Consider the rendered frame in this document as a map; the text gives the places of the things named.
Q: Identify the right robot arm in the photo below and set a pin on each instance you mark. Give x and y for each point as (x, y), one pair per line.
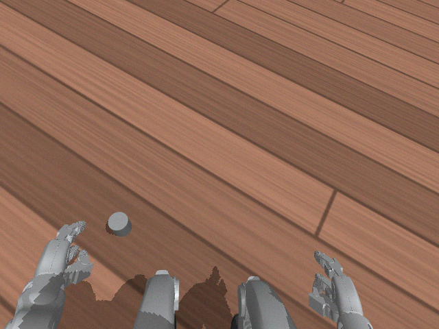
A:
(353, 321)

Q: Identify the left robot arm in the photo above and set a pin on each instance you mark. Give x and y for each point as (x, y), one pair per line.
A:
(41, 303)

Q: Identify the left robot hand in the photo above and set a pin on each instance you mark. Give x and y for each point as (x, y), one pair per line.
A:
(58, 253)

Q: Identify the right robot hand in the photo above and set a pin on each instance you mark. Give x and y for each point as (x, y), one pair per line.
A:
(340, 294)

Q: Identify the can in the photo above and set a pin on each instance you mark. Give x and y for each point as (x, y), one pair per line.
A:
(120, 224)

